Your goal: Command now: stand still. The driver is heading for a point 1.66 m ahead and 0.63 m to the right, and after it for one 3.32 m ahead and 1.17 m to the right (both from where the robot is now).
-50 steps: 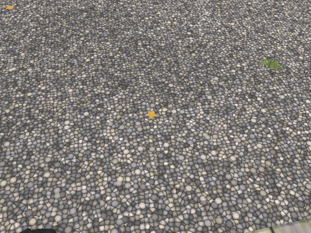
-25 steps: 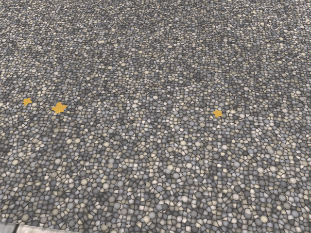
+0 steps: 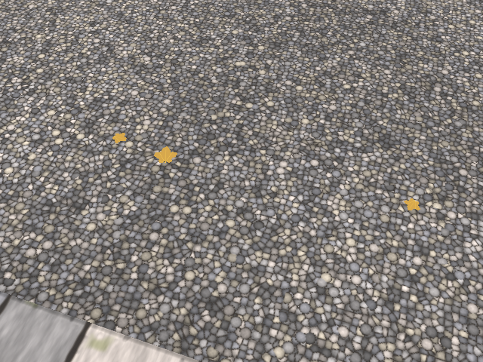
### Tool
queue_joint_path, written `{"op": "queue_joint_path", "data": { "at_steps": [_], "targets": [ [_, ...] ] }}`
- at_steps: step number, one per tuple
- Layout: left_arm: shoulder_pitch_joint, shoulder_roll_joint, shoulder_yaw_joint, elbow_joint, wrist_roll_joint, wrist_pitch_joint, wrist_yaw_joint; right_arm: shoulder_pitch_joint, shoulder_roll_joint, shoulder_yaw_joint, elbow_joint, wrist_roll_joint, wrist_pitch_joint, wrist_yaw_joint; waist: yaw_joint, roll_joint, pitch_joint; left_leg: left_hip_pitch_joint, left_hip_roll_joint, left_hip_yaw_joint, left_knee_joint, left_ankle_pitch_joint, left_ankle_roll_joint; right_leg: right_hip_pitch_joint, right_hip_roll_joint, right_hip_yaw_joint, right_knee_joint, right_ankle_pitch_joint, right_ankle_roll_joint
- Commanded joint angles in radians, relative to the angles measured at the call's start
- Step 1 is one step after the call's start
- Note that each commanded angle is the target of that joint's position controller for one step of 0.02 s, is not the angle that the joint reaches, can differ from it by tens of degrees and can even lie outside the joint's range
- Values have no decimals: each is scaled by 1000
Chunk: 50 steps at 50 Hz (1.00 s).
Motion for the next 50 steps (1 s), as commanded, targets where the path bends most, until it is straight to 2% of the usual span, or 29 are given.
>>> {"op": "queue_joint_path", "data": {
  "at_steps": [1, 4, 5, 6, 7, 8, 10, 11, 14, 16, 18, 19, 20, 21, 22, 23, 24, 26, 30, 37, 41, 42, 43, 44, 45, 47, 48, 49, 50],
  "targets": [
    [119, 28, -8, 18, -11, 6, -43, -88, -111, -17, -97, 17, -9, 28, 25, 65, -64, -45, 258, -106, 33, 307, 115, 149, -55, 19, -172, 60, 27],
    [57, 64, -7, -3, -42, -32, -37, -49, -103, -5, -80, 27, 20, 61, 0, 18, -76, -39, 231, -156, 111, 67, 90, 196, -28, -14, -345, 301, -18],
    [3, 124, 2, -41, -45, -47, -17, 15, -119, -14, -75, 23, 22, 48, -44, 15, -99, 12, 208, -160, 112, -4, 77, 150, -40, 17, -331, 440, -74],
    [-84, 191, 12, -74, -32, -54, 4, 100, -194, -48, -83, 12, 16, 13, -121, -8, -107, 71, 168, -125, 105, -50, 91, 52, -35, 52, -313, 436, -159],
    [-65, 192, 16, -63, -16, -55, 16, 66, -230, -61, -93, 6, 11, -15, -96, 3, -105, 123, 187, -111, 112, -26, 121, -20, -28, 68, -331, 369, -179],
    [-47, 168, 10, -50, -13, -56, 24, 50, -223, -65, -105, 0, 7, -36, -92, 33, -96, 160, 247, -154, 89, 43, 178, -57, -3, 47, -311, 305, -158],
    [2, 78, -11, -35, -1, -50, 33, 64, -171, -54, -93, -3, 2, -62, -62, 134, -47, 174, 417, -272, -11, 218, 295, -94, 26, -7, -200, 17, -107],
    [21, 65, -16, -29, 3, -46, 34, 57, -147, -51, -93, -13, -4, -76, -60, 151, -34, 166, 454, -281, -52, 220, 301, -95, 11, 6, -131, -134, -102],
    [41, 56, -18, -13, 15, -34, 20, -59, -141, -51, -107, -23, -14, -97, -9, 101, -17, 132, 396, -152, -77, 164, 190, -13, 6, 1, -188, -44, -100],
    [23, 28, -25, -16, 1, -34, -18, -114, -179, -64, -113, -32, -5, -96, 1, 106, -32, 96, 347, -72, -52, 143, 149, 82, 54, -45, -291, 103, -110],
    [33, 51, -13, -27, -26, -45, -53, -125, -180, -64, -105, -41, 12, -92, 15, 97, -49, 44, 321, -21, 10, 40, 104, 200, 100, -54, -417, 272, -151],
    [37, 77, -1, -37, -28, -55, -57, -84, -152, -55, -83, -42, 17, -85, 14, 68, -76, 12, 296, 13, 75, -32, 64, 280, 105, -34, -463, 388, -192],
    [88, 170, 28, -41, -15, -67, -42, 15, -79, -37, -78, -54, 21, -83, -11, -60, -160, -46, 207, 121, 246, -234, -20, 433, -15, 120, -475, 619, -313],
    [200, 274, 55, -54, -14, -75, -22, 25, -23, -9, -134, -66, 8, -78, 36, -185, -251, -288, 58, 87, 466, -491, -87, 658, -264, 571, -558, 503, -540],
    [298, 209, 50, 9, 28, -94, -8, -55, -39, -1, -110, -69, 5, -53, 117, -88, -96, -470, 91, -101, 570, -473, -65, 629, -267, 617, -657, 98, -477],
    [263, 148, 40, 19, 17, -102, -4, -89, -68, -7, -95, -58, 8, -61, 118, -93, -1, -552, 120, -113, 665, -391, -44, 567, -209, 530, -684, -152, -394],
    [217, 88, 15, 1, 3, -94, -3, -58, -118, -23, -71, -74, 5, -69, 92, -97, -19, -556, 111, -105, 715, -336, -32, 548, -172, 505, -710, -188, -367],
    [128, 34, -17, -23, -7, -83, -4, -44, -88, -8, -56, -90, 3, -67, 23, -76, 3, -485, 133, -102, 717, -264, -18, 415, -135, 446, -728, -121, -330],
    [80, 90, -5, -54, 8, -81, -7, -37, -78, 1, -26, -59, 18, -51, 9, -64, -12, -393, 114, -61, 580, -123, -84, 317, -76, 352, -753, -33, -327],
    [136, 119, 5, -73, 10, -72, -54, -94, -24, 50, -60, -67, -2, -50, 62, -87, -19, -245, 66, 1, 358, -117, -104, 237, -62, 400, -607, 86, -368],
    [82, 108, 1, -84, 23, -53, -61, 14, -63, 50, -46, -35, -41, -46, -18, -55, -11, 2, 30, 7, 200, -15, -52, 125, -16, 456, -430, 172, -331],
    [55, 72, -11, -87, 33, -58, -63, 163, -101, 41, -15, -36, -53, -52, -88, 5, -65, 170, 100, -64, 190, 26, 15, 32, 48, 430, -237, 149, -269],
    [104, -61, -47, -110, 34, -67, -63, 410, -173, 32, 36, -49, -67, -72, -131, 230, -256, 471, 328, -343, 168, 309, 225, -127, 233, 249, 161, -142, -145],
    [147, -59, -41, -139, 39, -93, -66, 436, -222, 25, 25, -51, -63, -56, -105, 290, -239, 531, 525, -772, 40, 359, 443, -455, 259, 213, 484, -349, -92],
    [100, 50, -9, -101, 30, -97, -53, 317, -189, 19, 15, -57, -63, -42, -68, 71, -56, 382, 549, -680, 29, 410, 405, -542, 166, 226, 622, -240, -82],
    [96, 87, 1, -69, 35, -72, -18, 107, -25, 68, -42, -36, -43, -39, -9, 31, -97, 180, 435, -342, 11, 485, 283, -384, 46, 166, 612, -67, -72],
    [58, 48, -11, -80, 57, -64, -19, 70, 23, 89, -42, -29, -44, -50, 14, 48, -82, 118, 366, -238, -1, 541, 230, -330, 11, 152, 537, -14, -67],
    [37, 26, -20, -75, 61, -53, -32, 40, 24, 87, -55, -27, -40, -72, 20, 54, -91, 104, 312, -153, -19, 514, 182, -299, -2, 117, 459, 2, -54],
    [20, 12, -23, -78, 51, -47, -51, 50, -20, 72, -56, -28, -38, -92, -1, 54, -87, 84, 283, -96, -27, 546, 178, -280, 4, 86, 403, 14, -36]
  ]
}}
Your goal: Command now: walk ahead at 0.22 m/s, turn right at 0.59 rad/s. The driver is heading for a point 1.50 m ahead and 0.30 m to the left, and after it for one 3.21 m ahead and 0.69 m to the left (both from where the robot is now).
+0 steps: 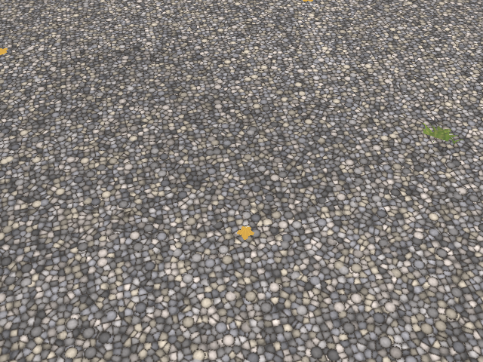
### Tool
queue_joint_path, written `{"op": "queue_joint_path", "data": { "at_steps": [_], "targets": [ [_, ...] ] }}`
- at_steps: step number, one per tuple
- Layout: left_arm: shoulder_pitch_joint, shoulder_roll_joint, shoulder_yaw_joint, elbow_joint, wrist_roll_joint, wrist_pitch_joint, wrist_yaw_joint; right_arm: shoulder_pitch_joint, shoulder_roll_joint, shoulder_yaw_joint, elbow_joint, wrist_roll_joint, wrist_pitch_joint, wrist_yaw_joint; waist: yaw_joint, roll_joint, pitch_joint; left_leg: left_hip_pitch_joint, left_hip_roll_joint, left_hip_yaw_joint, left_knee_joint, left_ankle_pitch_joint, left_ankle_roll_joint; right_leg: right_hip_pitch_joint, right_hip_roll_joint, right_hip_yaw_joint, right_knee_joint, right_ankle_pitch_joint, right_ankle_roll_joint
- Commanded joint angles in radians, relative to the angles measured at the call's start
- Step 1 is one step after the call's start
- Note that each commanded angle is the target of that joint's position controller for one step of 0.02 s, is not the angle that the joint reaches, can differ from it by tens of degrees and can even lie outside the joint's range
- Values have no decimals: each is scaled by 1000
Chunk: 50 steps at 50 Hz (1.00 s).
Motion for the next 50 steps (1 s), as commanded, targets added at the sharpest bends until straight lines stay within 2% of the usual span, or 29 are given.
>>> {"op": "queue_joint_path", "data": {
  "at_steps": [1, 4, 6, 8, 11, 12, 13, 14, 15, 16, 17, 18, 19, 20, 22, 24, 25, 27, 31, 32, 34, 35, 37, 39, 41, 42, 46, 48, 50],
  "targets": [
    [-21, 23, 0, -66, -12, 1, -32, -45, -124, -32, -83, -1, -16, -42, 3, 66, -43, 123, 252, -140, -178, 725, 208, -126, -86, -30, -128, 85, 44],
    [-59, -6, -16, -86, -20, 13, -52, 32, -193, -66, -44, -23, -6, -23, -18, 67, -29, 107, 243, -60, -161, 850, 225, -82, -94, -88, -342, 188, 55],
    [65, 27, -7, -53, 1, 9, -49, -18, -179, -63, -62, -58, 0, 3, 32, 74, -52, 32, 268, -51, -86, 891, 224, -2, -86, -49, -220, 339, 17],
    [116, 76, 16, -43, 6, 5, -39, -135, -172, -53, -88, -43, -5, 24, 88, 87, -48, -76, 228, -17, -20, 823, 171, 121, -63, -70, -241, 331, -2],
    [345, 145, 58, 27, -11, -8, -4, -310, -251, -75, -143, -37, -14, 40, 218, 53, -57, -258, 149, 36, 321, 810, 82, 509, 61, -197, -438, 300, -24],
    [483, 150, 68, 75, -22, -17, 20, -363, -246, -73, -169, -31, -16, 59, 295, -21, -65, -340, 59, 44, 662, 593, 45, 642, 81, -211, -602, 433, -81],
    [397, 248, 69, 28, -47, -35, 48, -209, -60, -41, -169, -48, -12, 84, 143, -270, -132, -507, -71, 31, 995, -392, -40, 726, -129, 121, -762, 1124, -338],
    [309, 236, 46, -39, -29, -45, 19, -148, -55, -33, -188, 4, -2, 96, 97, -134, -212, -499, -70, -215, 1000, -435, -37, 606, -324, 456, -833, 1318, -503],
    [232, 186, 38, -30, -44, -66, 8, -185, -109, -48, -196, 34, 13, 80, 81, -74, -72, -604, -18, -249, 1057, -414, -57, 494, -371, 483, -820, 1158, -501],
    [155, 119, 18, -23, -70, -67, 18, -175, -150, -53, -199, 12, 26, 57, 38, -16, -88, -654, 43, -259, 1045, -365, -75, 422, -341, 444, -766, 907, -428],
    [76, 17, -28, -38, -66, -50, 29, -122, -138, -39, -173, -36, 40, 47, 5, 63, -115, -657, 88, -282, 916, -264, -90, 368, -283, 375, -702, 676, -354],
    [32, -42, -59, -50, -39, -40, 38, -43, -78, -11, -127, -69, 56, 51, -29, 42, -96, -540, 123, -291, 853, -74, -101, 207, -237, 317, -667, 641, -297],
    [6, -43, -70, -47, -27, -30, 37, -8, -44, 3, -109, -78, 68, 66, -61, 13, -77, -405, 109, -235, 856, 44, -114, 53, -172, 239, -695, 661, -271],
    [-38, 22, -60, -68, -27, -23, 44, 19, -60, 2, -106, -93, 76, 85, -76, -7, -89, -320, 81, -172, 812, 214, -106, -37, -95, 142, -711, 552, -262],
    [120, 42, -58, -11, -32, -43, 90, -113, -100, -7, -131, -85, 70, 91, 44, 4, -48, -538, 124, -219, 669, 388, -110, 138, -137, 235, -638, 267, -278],
    [243, 9, -72, 25, -67, -44, 119, -244, -84, 5, -140, -73, 66, 89, 144, 26, -17, -608, 161, -220, 252, 581, -123, 225, -105, 214, -495, -24, -239],
    [274, 12, -77, 45, -72, -35, 113, -295, -62, 13, -145, -63, 70, 93, 166, -2, -2, -496, 130, -166, 140, 616, -125, 136, -78, 185, -497, -70, -240],
    [245, 78, -73, 66, -28, -17, 62, -278, -65, 11, -142, -39, 89, 99, 120, -30, 38, -255, 94, -144, 172, 689, -110, -123, -118, 255, -540, -214, -273],
    [262, 102, -71, 113, -43, -5, 42, -274, -108, 5, -139, -41, 103, 73, 148, -14, 72, -301, 124, -211, -65, 521, -83, 38, -196, 472, -452, -405, -305],
    [154, 139, -12, 99, -103, 35, 98, -304, -70, -29, -131, 166, 87, 78, 104, -37, 16, -184, 86, -206, -228, 558, -30, 75, -84, 289, -342, -47, -240],
    [257, 12, -38, 145, -94, 57, 131, 50, -78, -48, 43, 109, 81, 73, 35, 36, -122, 234, 121, -105, -132, 1001, -3, -52, 17, 67, -8, -42, -121],
    [305, -63, -55, 153, -93, 47, 121, 261, -141, -74, 126, 83, 88, 70, -37, 212, -256, 643, 288, -207, 114, 1459, 106, -381, 93, -36, 397, -550, -7],
    [279, -66, -63, 103, -135, 37, 104, 169, -104, -62, 159, 95, 112, 51, 11, 193, -324, 562, 398, -384, 135, 1026, 250, -500, -44, 12, 630, -542, 54],
    [97, -66, -63, 47, -155, 64, 141, 4, -126, -57, 136, 58, 126, 19, 52, 107, -187, 204, 481, -527, -80, 512, 296, -429, -96, 1, 572, -380, 78],
    [-38, -46, -53, 15, -126, 93, 181, -54, -84, -30, 127, 30, 116, -8, 33, 61, -66, -21, 448, -518, -158, 312, 256, -375, -99, 49, 562, -261, 83],
    [30, 10, -23, 44, -118, 98, 183, -77, -79, -29, 118, 39, 105, -3, 65, 30, -23, -109, 339, -430, -155, 175, 209, -308, -82, 40, 372, -74, 65],
    [84, -82, -25, 84, -99, 82, 162, 4, -34, -24, 187, 26, 95, -13, 74, 186, -55, -170, 258, -321, -116, 349, 202, -158, -78, -19, 292, -17, 59],
    [2, -118, -39, 61, -84, 76, 147, -28, -9, -20, 172, 34, 104, -39, 61, 142, -49, -129, 238, -306, -89, 294, 168, -99, -126, 10, -88, 131, 65],
    [-60, -84, -16, 76, -92, 67, 142, -16, 26, -6, 175, 32, 112, -34, 38, 61, 4, -198, 186, -206, -125, 346, 112, -30, -66, -58, -73, 114, 36]
  ]
}}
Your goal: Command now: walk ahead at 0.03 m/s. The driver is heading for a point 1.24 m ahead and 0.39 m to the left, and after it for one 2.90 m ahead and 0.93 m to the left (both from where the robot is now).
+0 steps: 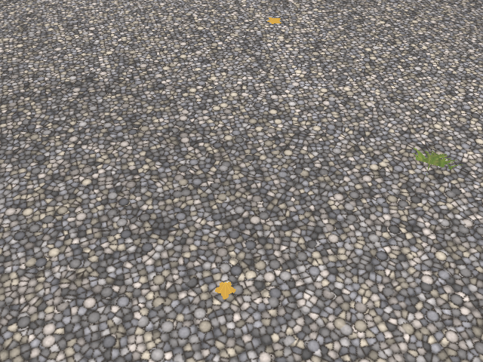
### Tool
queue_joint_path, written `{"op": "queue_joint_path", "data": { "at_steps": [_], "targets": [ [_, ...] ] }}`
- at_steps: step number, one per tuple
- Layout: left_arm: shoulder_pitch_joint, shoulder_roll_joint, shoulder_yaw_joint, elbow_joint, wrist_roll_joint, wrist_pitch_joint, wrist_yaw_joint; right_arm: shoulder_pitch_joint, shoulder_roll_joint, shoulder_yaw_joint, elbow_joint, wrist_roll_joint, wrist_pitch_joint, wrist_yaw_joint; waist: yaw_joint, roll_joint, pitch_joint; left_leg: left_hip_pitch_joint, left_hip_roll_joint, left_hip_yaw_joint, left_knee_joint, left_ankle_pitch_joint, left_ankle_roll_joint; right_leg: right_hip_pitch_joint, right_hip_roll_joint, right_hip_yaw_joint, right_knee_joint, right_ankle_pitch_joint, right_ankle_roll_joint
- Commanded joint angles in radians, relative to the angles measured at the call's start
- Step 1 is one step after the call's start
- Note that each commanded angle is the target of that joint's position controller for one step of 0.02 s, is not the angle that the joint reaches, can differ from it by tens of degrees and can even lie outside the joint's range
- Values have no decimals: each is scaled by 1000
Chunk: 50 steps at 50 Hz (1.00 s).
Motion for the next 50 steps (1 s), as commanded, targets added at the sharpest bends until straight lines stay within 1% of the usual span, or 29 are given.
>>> {"op": "queue_joint_path", "data": {
  "at_steps": [1, 5, 9, 12, 15, 16, 17, 18, 19, 20, 21, 22, 23, 24, 25, 26, 27, 29, 31, 32, 33, 34, 35, 36, 37, 38, 39, 42, 50],
  "targets": [
    [35, 22, 16, -11, 6, -21, -11, -34, -61, -5, -44, 2, -6, -3, 50, 46, 62, -84, 119, -31, -157, 327, 126, 152, 16, -3, -307, -37, 17],
    [7, -14, 22, 29, -7, -46, -29, 60, -36, 0, 37, -3, 7, 12, 30, 57, 93, 52, 125, 37, -148, 440, 80, 133, 37, -29, -342, -109, -19],
    [-22, -24, 34, 59, -20, -55, -39, 38, -25, 3, 58, 0, 11, 12, 28, 51, 132, 67, 140, 51, -143, 416, 55, 132, 25, -6, -412, -147, -32],
    [-22, -40, 41, 91, -17, -66, -40, 53, -21, 3, 90, 5, 4, 10, 32, 35, 150, 97, 126, 84, -127, 429, 11, 145, 20, -3, -543, -67, -31],
    [-52, -44, 52, 121, -25, -86, -47, 133, -7, 3, 147, 9, -8, 6, 14, 25, 185, 245, 110, 124, -94, 431, -34, 26, 24, -4, -657, 118, -23],
    [-66, -50, 53, 129, -27, -92, -51, 165, 1, 3, 168, 6, -14, 5, 2, 40, 182, 282, 120, 127, -86, 447, -35, 8, 21, -8, -660, 120, -18],
    [-82, -45, 59, 131, -33, -105, -55, 157, 7, 5, 167, 5, -26, 4, -2, 67, 184, 297, 137, 102, -85, 500, -23, -12, 27, -15, -646, -12, -14],
    [-85, -62, 56, 132, -29, -111, -63, 151, 7, 3, 171, 2, -33, 3, 8, 91, 166, 307, 150, 84, -62, 548, -15, 15, 13, 2, -685, -91, -19],
    [-77, -46, 61, 145, -35, -119, -69, 158, 13, 2, 173, -1, -40, 2, 14, 44, 160, 328, 144, 107, -29, 572, -28, 1, 16, 13, -718, -1, -13],
    [-121, -38, 62, 130, -40, -119, -78, 105, -8, -1, 143, 14, -47, -4, 3, 31, 188, 385, 119, 92, -70, 355, -18, -29, 44, -43, -981, -92, -29],
    [-168, -59, 60, 124, -19, -119, -86, 135, -9, -5, 158, 7, -44, -6, 0, -2, 165, 298, 114, 70, -70, 277, -15, 164, 33, -41, -1092, 101, -34],
    [-65, -83, 58, 147, 0, -92, -88, 118, -116, -38, 164, 19, -35, -5, 46, 74, 92, 222, 157, -3, -57, 195, 28, 401, 30, -11, -1247, 218, -42],
    [80, 36, 84, 199, 2, -79, -88, 152, -102, -44, 158, 8, -30, -10, 50, -46, 21, 172, 110, 32, 2, 34, -8, 538, -33, 55, -1121, 651, -31],
    [172, 146, 114, 238, -9, -62, -84, 153, -53, -44, 144, -2, -45, -13, 52, -241, -16, -24, 58, 62, 151, -116, -45, 768, -102, 122, -973, 1184, -77],
    [284, 98, 106, 279, -10, -49, -72, 79, -48, -45, 121, 5, -63, 2, 120, -259, -76, -284, 28, 47, 334, -343, -84, 995, -197, 202, -926, 1480, -152],
    [338, 50, 84, 304, 10, -42, -65, 20, -28, -49, 96, 34, -67, 20, 113, -226, -155, -343, 35, -8, 494, -462, -92, 1039, -248, 242, -914, 1535, -199],
    [288, 51, 78, 290, 14, -40, -67, 10, 0, -51, 95, 50, -53, 26, 81, -188, -170, -330, 57, -42, 574, -447, -93, 979, -266, 242, -929, 1493, -227],
    [118, 30, 65, 252, 4, -33, -61, -24, 38, -50, 80, 38, -7, 10, 15, -91, -100, -268, 92, -35, 547, -348, -95, 778, -247, 195, -968, 1245, -268],
    [-6, 68, 71, 226, 14, -9, -60, -15, 30, -53, 85, 32, 21, -10, -28, -69, -36, -104, 72, 6, 359, -251, -99, 581, -186, 121, -1001, 1068, -247],
    [-35, 91, 74, 222, 13, -1, -57, 6, 21, -55, 98, 33, 28, -16, -46, -71, -19, -17, 51, 32, 250, -168, -98, 523, -160, 94, -1005, 992, -230],
    [-48, 102, 74, 226, 2, 2, -58, 43, 8, -60, 116, 31, 33, -16, -73, -61, -5, 87, 31, 57, 124, -14, -90, 473, -137, 66, -999, 909, -203],
    [-11, 97, 72, 246, -14, 1, -64, 59, -10, -63, 124, 22, 41, -14, -78, -54, 19, 163, 25, 55, 12, 153, -77, 440, -116, 56, -1011, 787, -163],
    [45, 83, 72, 263, -18, -5, -70, 53, -50, -70, 117, 4, 48, -13, -49, 2, 35, 197, 57, 5, -7, 323, -60, 437, -70, 37, -1006, 553, -114],
    [120, 72, 74, 269, -6, -6, -72, 8, -121, -83, 105, 13, 54, -14, 26, 118, 59, 173, 81, -20, 13, 388, -26, 443, -1, 1, -1028, 256, -74],
    [154, 49, 68, 283, 1, -3, -68, -46, -108, -83, 97, 25, 57, -12, 39, 144, 89, 143, 79, -16, 18, 286, 3, 446, 19, -3, -1062, 127, -53],
    [137, 51, 66, 284, -4, 2, -61, -68, -94, -86, 92, 30, 54, -13, 23, 104, 125, 117, 76, -21, 9, 213, 6, 445, 34, -12, -1069, 103, -42],
    [117, 54, 64, 284, -7, 5, -54, -77, -84, -85, 83, 24, 48, -12, 7, 39, 132, 110, 74, -25, -18, 205, 2, 444, 30, -17, -1057, 127, -45],
    [115, 58, 64, 288, 5, 14, -47, -75, -82, -92, 88, 19, 24, -6, 11, 34, 92, 136, 63, -10, -14, 254, 1, 492, 21, -10, -1064, 165, -39],
    [109, 58, 64, 302, 4, 13, -45, -83, -71, -95, 91, 16, 22, -4, 13, 11, 67, 153, 50, 8, -40, 203, 10, 522, 13, -12, -1093, 120, -26]
  ]
}}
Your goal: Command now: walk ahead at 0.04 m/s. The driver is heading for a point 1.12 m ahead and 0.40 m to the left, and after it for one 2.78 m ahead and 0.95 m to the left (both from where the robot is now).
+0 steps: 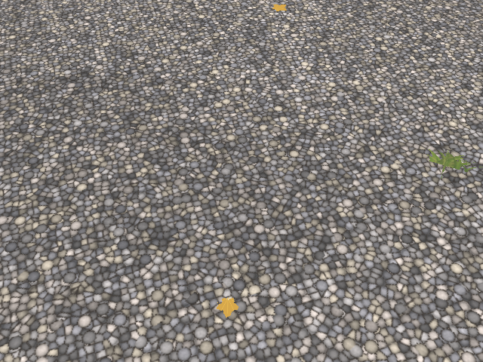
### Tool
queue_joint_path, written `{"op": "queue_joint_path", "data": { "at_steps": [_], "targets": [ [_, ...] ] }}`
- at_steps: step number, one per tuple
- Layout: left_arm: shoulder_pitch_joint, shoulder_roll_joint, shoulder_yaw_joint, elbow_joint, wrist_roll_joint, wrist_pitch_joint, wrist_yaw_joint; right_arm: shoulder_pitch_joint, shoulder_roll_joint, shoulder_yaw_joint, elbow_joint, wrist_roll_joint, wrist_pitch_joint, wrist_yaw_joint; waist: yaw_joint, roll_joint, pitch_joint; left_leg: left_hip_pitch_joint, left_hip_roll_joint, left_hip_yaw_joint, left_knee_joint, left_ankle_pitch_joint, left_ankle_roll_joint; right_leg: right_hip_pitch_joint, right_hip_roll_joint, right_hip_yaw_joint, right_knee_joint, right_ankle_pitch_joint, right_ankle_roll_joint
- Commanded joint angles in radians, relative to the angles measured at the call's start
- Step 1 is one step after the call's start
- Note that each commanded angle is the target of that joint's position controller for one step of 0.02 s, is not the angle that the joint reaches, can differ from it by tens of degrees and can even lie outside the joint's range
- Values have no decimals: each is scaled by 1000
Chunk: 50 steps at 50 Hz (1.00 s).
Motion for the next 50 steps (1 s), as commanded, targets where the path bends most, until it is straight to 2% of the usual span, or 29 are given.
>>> {"op": "queue_joint_path", "data": {
  "at_steps": [1, 3, 5, 7, 10, 12, 13, 14, 15, 16, 17, 19, 21, 22, 24, 26, 29, 31, 32, 33, 34, 35, 36, 37, 38, 40, 44, 48, 50],
  "targets": [
    [60, 63, 10, -4, -1, -3, 4, 43, -83, -16, -16, 0, -4, -3, 3, 16, -27, 90, 36, -45, -71, 170, 22, -80, -16, 4, -78, 144, -10],
    [69, 72, 19, -4, -17, -1, 9, 49, -103, -28, -20, 18, -1, -9, 2, 20, -1, 38, 8, -28, -52, -233, 53, -127, 19, -31, -31, -167, -37],
    [79, 73, 21, -23, -25, -13, 16, 63, -110, -32, -40, 27, -15, -14, 1, 32, 91, -69, 38, -87, -71, -500, 88, -220, 11, -10, 2, -362, -67],
    [84, 56, 16, -39, -29, -46, 16, 112, -111, -32, -43, 38, -50, -9, -15, 70, 142, -88, 95, -187, -86, -544, 131, -302, -5, 9, 74, -333, -83],
    [36, 20, 7, -74, -29, -90, -4, 201, -149, -39, -40, 32, -87, 5, -38, 155, 115, -25, 237, -462, -192, -574, 242, -391, 21, -25, 231, -157, -98],
    [81, 18, 10, -73, -32, -102, -13, 153, -161, -34, -72, 29, -92, 6, 11, 156, 102, -142, 245, -527, -181, -527, 257, -268, 28, -7, 190, -140, -131],
    [187, 19, 13, -40, -32, -110, -15, 53, -150, -27, -113, 38, -94, 6, 77, 137, 96, -241, 200, -443, -98, -437, 221, -151, 16, 14, 116, -133, -146],
    [359, 66, 30, 19, -31, -120, -12, -85, -107, -14, -171, 51, -103, 9, 165, 21, 87, -465, 87, -255, 95, -252, 138, 93, -46, 116, -3, -96, -168],
    [546, 190, 69, 85, -27, -126, -10, -159, -47, 0, -223, 62, -129, 18, 210, -266, 46, -731, -81, -16, 516, -68, 35, 357, -243, 461, -158, 59, -232],
    [558, 164, 55, 81, -1, -130, -12, -157, -93, -12, -217, 54, -149, 24, 187, -269, 48, -889, -80, -128, 708, -315, 49, 394, -400, 663, -172, 315, -287],
    [499, 113, 35, 66, 12, -133, -11, -130, -90, -15, -210, 61, -153, 31, 125, -151, 74, -982, -55, -217, 862, -292, 78, 413, -394, 575, -100, 460, -265],
    [413, 73, 12, 42, -2, -123, -22, -63, -35, -1, -189, 50, -130, 39, 68, -55, 62, -1031, -9, -215, 965, -152, 113, 362, -345, 360, -69, 510, -198],
    [299, 28, -15, 6, 12, -108, -22, -63, -26, 4, -213, 41, -100, 51, 15, -66, 57, -849, 18, -171, 878, 2, 113, 141, -259, 189, -145, 447, -136],
    [262, 30, -19, -10, 20, -104, -15, -82, -30, 8, -232, 36, -90, 58, 3, -70, 73, -751, 15, -134, 795, 76, 95, 30, -226, 117, -193, 435, -125],
    [201, 75, -18, -38, 26, -104, 7, -187, -41, 15, -297, 27, -82, 62, 1, -69, 120, -577, 21, -60, 551, 189, 61, -122, -183, 3, -286, 429, -107],
    [237, 149, -1, -38, 10, -104, 22, -281, -24, 28, -347, 24, -82, 70, 30, -70, 127, -468, 17, 18, 399, 215, 66, -113, -200, -42, -340, 498, -102],
    [271, 196, 13, -40, -5, -99, 24, -312, -51, 21, -388, 24, -80, 85, 13, -98, 83, -397, -40, 100, 257, 136, 128, 92, -228, -112, -207, 1017, -84],
    [268, 239, 27, -51, -10, -92, 25, -193, -116, -8, -384, 26, -77, 97, -73, -161, -21, -205, -89, 121, 207, 90, 172, 156, -255, -132, 32, 1295, -72],
    [237, 246, 31, -66, -13, -95, 19, -31, -175, -37, -340, 29, -72, 96, -156, -163, -100, 30, -112, 105, 109, 168, 201, 93, -240, -136, 215, 1283, -63],
    [191, 242, 31, -96, -7, -109, 9, 126, -242, -70, -291, 35, -61, 83, -235, -122, -164, 344, -74, -15, 49, 231, 234, -142, -187, -129, 488, 1027, -30],
    [256, 63, -13, -148, 30, -135, -19, 125, -319, -70, -281, 30, -63, 70, -97, 204, -262, 624, 218, -572, 5, 195, 391, -544, 16, -65, 941, -149, 7],
    [210, 107, -7, -181, -14, -187, -43, 219, -303, -59, -285, 0, -71, 67, -145, 190, -438, 696, 327, -907, -195, -8, 471, -647, 52, 175, 1051, -198, -26],
    [86, 164, 17, -224, -48, -202, -41, 175, -243, -47, -277, -9, -85, 65, -145, 137, -259, 581, 287, -781, -238, -5, 423, -752, 16, 173, 1014, -112, -44],
    [25, 173, 19, -259, -40, -200, -25, 39, -214, -35, -303, 8, -104, 70, -74, 45, -123, 368, 239, -628, -246, 162, 372, -712, -24, 151, 919, -29, -48],
    [36, 183, 31, -249, -18, -184, -8, -63, -202, -27, -334, 8, -114, 77, -14, -28, -82, 186, 200, -514, -244, 350, 333, -616, -55, 136, 857, -3, -34],
    [99, 188, 46, -263, -5, -136, 2, -113, -183, -15, -356, 2, -114, 77, 56, -21, -84, -21, 147, -365, -242, 572, 297, -450, -87, 133, 761, 25, -12],
    [-31, 160, 45, -354, 31, -99, 23, -34, -238, -22, -345, 4, -103, 38, 46, 51, -89, -134, 68, -241, -209, 828, 264, -428, -28, 78, 515, 183, 39],
    [-201, 144, 30, -430, 19, -81, 8, 50, -249, -29, -345, 30, -61, 6, -10, 85, -137, -40, 40, -284, -141, 714, 153, -451, 30, 97, 258, 355, 39],
    [-266, 151, 24, -456, 14, -78, -7, 72, -253, -33, -353, 31, -42, -7, -30, 98, -146, 12, 44, -341, -115, 614, 127, -458, 50, 114, 179, 386, 40]
  ]
}}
